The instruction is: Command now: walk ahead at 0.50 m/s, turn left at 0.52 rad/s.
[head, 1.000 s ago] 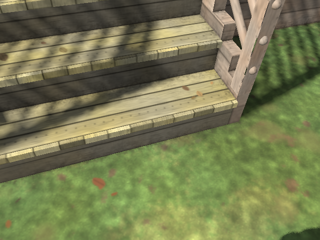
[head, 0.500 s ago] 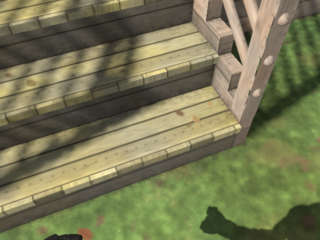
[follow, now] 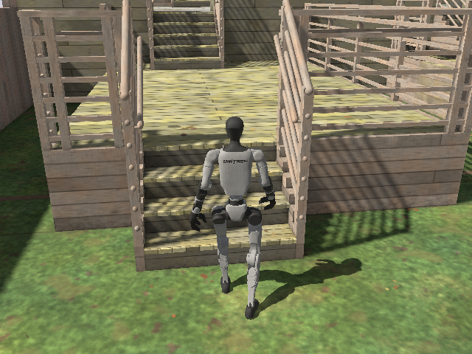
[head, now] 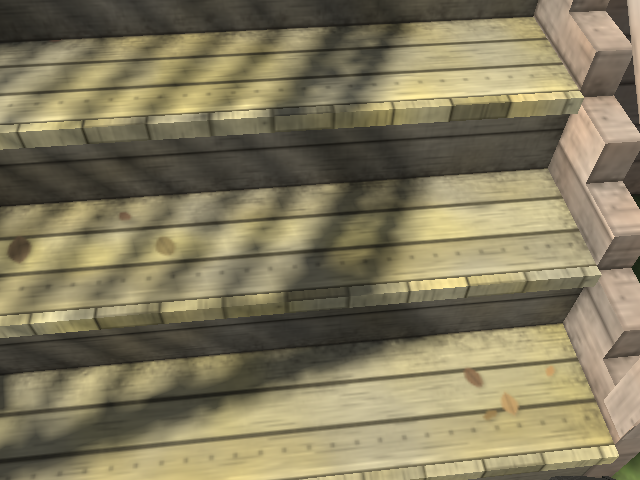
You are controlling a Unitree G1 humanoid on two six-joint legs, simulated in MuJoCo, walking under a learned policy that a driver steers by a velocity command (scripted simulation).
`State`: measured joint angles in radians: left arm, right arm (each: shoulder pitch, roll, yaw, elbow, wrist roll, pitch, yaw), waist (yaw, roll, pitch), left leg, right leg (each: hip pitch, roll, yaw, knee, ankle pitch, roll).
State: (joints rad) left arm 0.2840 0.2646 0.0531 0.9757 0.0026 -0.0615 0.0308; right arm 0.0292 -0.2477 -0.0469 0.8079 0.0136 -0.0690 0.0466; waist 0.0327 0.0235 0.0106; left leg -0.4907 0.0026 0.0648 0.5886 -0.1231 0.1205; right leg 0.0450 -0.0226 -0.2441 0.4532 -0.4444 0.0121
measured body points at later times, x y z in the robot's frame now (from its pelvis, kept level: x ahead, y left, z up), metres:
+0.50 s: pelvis +0.24 +0.00 +0.02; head +0.25 +0.00 +0.47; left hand +0.34 +0.28 -0.06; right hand +0.45 -0.21 -0.09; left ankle +0.11 +0.07 -0.70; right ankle +0.27 -0.09 -0.68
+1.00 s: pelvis +0.40 +0.03 +0.12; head +0.42 +0.00 +0.56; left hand +0.27 +0.27 -0.01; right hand +0.68 -0.07 +0.04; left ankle +0.43 +0.13 -0.53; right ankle +0.31 -0.12 -0.48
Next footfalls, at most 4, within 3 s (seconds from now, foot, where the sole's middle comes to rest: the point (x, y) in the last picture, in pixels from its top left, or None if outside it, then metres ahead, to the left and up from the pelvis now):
0.52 right None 0.31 -0.08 -0.76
0.90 left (257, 446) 0.47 0.15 -0.57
1.38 right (383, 247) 0.77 -0.06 -0.38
2.00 left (218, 75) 1.00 0.25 -0.19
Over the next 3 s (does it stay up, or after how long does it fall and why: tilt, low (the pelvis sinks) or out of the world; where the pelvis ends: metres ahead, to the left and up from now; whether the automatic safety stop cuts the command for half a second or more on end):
stays up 1.33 0.29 0.78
